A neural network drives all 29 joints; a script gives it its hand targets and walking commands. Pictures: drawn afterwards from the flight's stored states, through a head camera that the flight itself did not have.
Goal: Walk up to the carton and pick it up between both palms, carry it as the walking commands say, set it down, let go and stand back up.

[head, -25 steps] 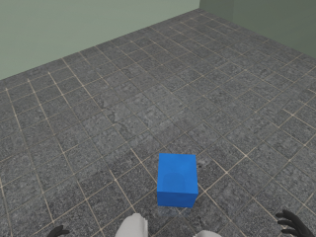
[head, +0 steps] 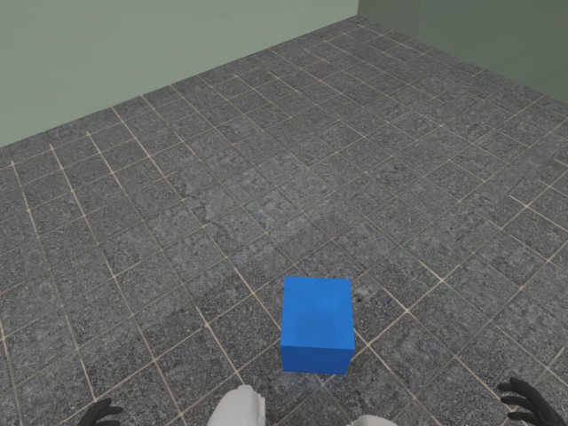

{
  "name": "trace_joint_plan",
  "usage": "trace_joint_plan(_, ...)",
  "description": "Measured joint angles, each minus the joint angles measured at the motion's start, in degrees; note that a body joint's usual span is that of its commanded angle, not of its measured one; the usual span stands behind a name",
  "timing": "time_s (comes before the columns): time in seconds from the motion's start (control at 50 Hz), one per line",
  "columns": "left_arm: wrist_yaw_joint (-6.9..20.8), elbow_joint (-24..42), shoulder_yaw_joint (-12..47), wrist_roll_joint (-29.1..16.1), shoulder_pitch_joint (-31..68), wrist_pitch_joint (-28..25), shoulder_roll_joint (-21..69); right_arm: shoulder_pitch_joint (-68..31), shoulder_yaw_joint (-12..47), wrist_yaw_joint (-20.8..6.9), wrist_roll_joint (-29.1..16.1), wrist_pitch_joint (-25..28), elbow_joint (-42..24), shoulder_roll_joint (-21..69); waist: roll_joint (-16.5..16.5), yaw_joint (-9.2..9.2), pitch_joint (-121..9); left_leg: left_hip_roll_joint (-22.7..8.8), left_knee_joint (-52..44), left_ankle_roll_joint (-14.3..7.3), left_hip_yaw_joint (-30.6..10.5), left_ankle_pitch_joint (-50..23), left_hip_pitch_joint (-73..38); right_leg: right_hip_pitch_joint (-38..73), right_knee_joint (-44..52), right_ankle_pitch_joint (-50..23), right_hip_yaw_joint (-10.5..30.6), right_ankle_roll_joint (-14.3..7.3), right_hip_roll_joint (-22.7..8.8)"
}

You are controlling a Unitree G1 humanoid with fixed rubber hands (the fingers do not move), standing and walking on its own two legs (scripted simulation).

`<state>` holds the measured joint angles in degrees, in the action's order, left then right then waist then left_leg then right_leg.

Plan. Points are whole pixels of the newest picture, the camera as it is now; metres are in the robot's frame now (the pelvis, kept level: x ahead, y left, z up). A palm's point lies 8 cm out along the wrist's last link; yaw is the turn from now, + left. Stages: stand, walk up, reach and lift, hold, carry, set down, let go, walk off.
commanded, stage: reach and lift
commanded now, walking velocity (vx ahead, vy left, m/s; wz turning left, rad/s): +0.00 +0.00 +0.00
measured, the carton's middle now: (315, 326) +0.47 -0.03 -0.59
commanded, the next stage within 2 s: none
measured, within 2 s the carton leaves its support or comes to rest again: neither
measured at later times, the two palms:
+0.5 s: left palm (126, 377) +0.19 +0.30 -0.11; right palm (485, 367) +0.22 -0.26 -0.08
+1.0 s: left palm (176, 297) +0.34 +0.25 -0.13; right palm (438, 303) +0.34 -0.23 -0.12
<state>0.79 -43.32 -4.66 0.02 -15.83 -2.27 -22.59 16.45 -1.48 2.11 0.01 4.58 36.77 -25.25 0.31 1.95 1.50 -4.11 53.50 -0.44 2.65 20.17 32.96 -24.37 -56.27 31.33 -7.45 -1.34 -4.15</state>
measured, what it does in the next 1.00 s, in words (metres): stands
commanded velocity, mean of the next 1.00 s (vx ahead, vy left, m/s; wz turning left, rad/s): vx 0.00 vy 0.00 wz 0.00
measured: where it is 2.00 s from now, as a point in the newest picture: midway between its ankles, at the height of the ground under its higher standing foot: outside the picture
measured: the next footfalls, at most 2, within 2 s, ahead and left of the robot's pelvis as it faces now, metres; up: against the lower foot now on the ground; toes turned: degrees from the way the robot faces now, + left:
none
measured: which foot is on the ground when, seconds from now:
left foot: down 0.00-1.00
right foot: down 0.00-1.00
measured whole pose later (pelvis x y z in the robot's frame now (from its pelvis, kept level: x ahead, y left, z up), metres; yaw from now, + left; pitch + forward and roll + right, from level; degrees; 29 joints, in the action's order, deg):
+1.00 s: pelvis -0.05 +0.01 -0.05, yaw -2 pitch +18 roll -2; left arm -3.2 -35.1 -9.3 -0.4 34.7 11.6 -18.5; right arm -35.2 -8.1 -0.2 0.0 -9.5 38.2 -17.8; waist 1.0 2.0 11.7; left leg -4.3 64.0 1.5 -0.8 16.9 65.5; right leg -57.6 -68.0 28.7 -7.4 -1.9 -2.5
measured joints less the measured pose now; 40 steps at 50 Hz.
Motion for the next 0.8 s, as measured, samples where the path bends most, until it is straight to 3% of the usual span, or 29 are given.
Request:
trace_joint_plan(0.16,0.9,6.9,-6.3,0.0,5.0,2.4,1.2,-7.0,-0.5,-1.7,0.0,-4.4,-0.1,5.3,2.5,0.00,6.9,1.6,-1.2,1.9,-2.1,-1.5,-0.7,0.0,-0.3,-0.7,0.0,-0.6,0.2)
trace_joint_plan(0.36,1.5,7.2,-4.8,0.0,12.0,3.0,1.3,-14.2,-1.6,-1.7,0.0,-4.4,-0.1,7.5,2.9,0.00,11.8,1.6,-0.5,2.4,-2.2,-1.0,0.1,-0.4,0.0,-0.7,0.0,-0.3,0.3)
trace_joint_plan(0.6,-2.4,8.8,-2.1,0.0,23.1,4.3,3.3,-26.6,-4.1,-2.3,0.0,-4.8,-0.1,7.5,2.8,0.00,10.7,0.9,7.6,2.0,-2.8,0.7,15.7,-15.2,-7.0,0.7,0.0,0.2,0.6)
trace_joint_plan(0.8,-3.6,9.0,-2.3,0.0,35.6,9.4,3.9,-38.5,-4.9,-2.3,0.0,-9.9,0.0,7.5,2.1,0.00,10.2,0.5,11.0,1.9,-3.2,-0.4,24.9,-24.8,-11.6,0.2,0.0,-0.2,0.8)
